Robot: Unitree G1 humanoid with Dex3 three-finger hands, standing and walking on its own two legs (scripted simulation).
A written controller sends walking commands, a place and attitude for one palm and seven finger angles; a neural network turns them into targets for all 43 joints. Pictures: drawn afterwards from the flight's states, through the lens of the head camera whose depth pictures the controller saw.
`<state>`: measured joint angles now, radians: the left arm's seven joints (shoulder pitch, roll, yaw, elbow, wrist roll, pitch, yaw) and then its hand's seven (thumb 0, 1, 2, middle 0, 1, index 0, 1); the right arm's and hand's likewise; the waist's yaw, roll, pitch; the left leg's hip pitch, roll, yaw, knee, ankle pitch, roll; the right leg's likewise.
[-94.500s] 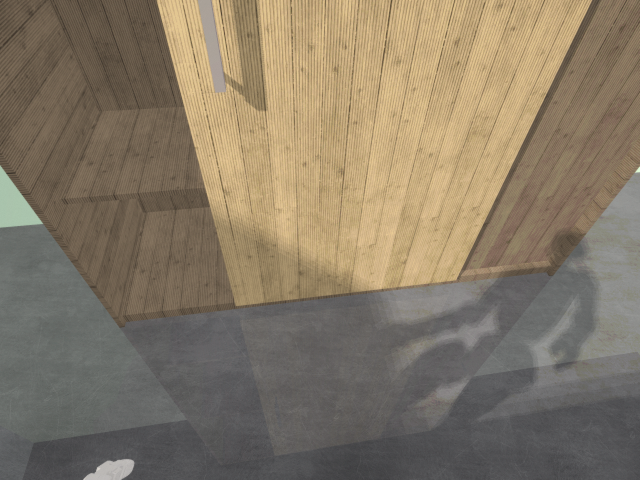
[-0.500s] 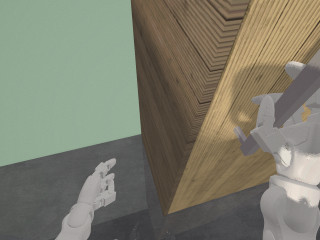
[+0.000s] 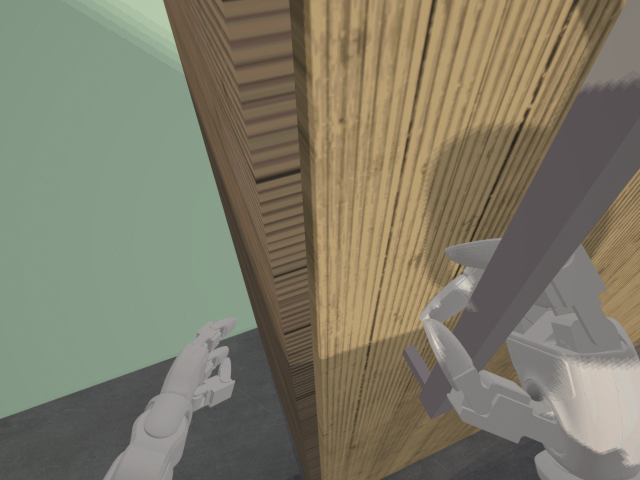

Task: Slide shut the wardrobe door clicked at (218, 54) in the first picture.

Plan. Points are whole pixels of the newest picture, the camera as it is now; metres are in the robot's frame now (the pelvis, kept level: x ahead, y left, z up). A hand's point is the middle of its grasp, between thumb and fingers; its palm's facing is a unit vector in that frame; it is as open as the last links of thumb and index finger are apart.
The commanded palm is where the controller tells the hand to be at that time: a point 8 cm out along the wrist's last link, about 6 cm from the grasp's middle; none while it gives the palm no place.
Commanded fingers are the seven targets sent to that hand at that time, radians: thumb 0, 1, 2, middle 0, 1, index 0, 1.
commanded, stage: step sideways, sliding the door along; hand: right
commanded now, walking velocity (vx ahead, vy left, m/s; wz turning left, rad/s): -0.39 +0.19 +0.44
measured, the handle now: (478, 272) +0.18 -0.10 +0.30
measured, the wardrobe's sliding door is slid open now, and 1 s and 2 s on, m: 0.00 0.00 0.00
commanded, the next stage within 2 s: stop walking and hold the door there in 0.72 s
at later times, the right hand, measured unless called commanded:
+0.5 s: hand (434, 362) +0.16 -0.08 +0.25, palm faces +0.26 +0.96 +0.02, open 6.5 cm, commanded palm +0.11 -0.06 +0.24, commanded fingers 0.00 -0.90 -0.90 0.45 1.40 0.45 1.40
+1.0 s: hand (445, 374) +0.15 -0.09 +0.24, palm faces +0.15 +0.97 -0.20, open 6.8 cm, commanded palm +0.12 -0.13 +0.22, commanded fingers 0.00 -0.90 -0.90 0.45 1.40 0.45 1.40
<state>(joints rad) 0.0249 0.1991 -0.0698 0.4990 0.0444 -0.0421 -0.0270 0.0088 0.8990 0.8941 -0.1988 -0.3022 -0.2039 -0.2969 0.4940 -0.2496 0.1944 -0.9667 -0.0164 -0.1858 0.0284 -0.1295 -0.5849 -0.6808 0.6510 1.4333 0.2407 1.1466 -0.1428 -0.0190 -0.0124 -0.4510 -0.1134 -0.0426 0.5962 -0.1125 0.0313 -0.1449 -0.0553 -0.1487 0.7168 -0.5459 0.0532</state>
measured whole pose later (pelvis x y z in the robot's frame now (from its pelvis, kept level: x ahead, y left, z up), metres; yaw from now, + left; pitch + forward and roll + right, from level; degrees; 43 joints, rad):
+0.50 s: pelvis -0.06 +0.06 +0.01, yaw +7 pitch +0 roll +1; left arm 0.00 0.19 -0.06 0.54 0.00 0.02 -0.09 0.01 0.90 0.89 -0.20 -0.30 -0.20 -0.30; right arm 0.32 -0.04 -0.04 -0.84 -0.01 -0.14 -0.14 -0.09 -0.66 -0.83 0.64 1.57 0.26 1.21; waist -0.16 -0.01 0.11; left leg -0.39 -0.15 -0.05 0.57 -0.17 0.08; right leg -0.33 -0.05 0.02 0.89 -0.59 0.06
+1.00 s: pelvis -0.18 +0.07 +0.02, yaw +26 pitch -2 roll +2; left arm 0.19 0.12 -0.03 0.49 -0.02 -0.11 -0.03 0.01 0.90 0.89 -0.20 -0.30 -0.21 -0.30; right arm 0.21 -0.41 -0.44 -0.48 0.11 -0.10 -0.19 -0.10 -0.71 -0.75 0.53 1.51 0.13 1.30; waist -0.05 0.03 0.02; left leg -0.26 0.03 0.02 0.52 -0.32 -0.01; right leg -0.33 -0.24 -0.14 0.59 -0.25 0.07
